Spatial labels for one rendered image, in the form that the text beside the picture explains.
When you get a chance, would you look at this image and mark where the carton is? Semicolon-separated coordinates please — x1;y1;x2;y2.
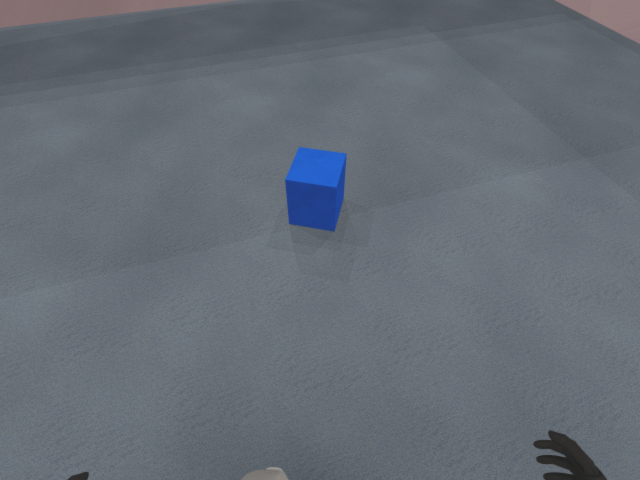
285;147;346;232

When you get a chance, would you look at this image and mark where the robot right hand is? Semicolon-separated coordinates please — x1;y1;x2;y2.
533;430;607;480

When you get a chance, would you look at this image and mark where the robot left shin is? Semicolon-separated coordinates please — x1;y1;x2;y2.
267;467;286;476

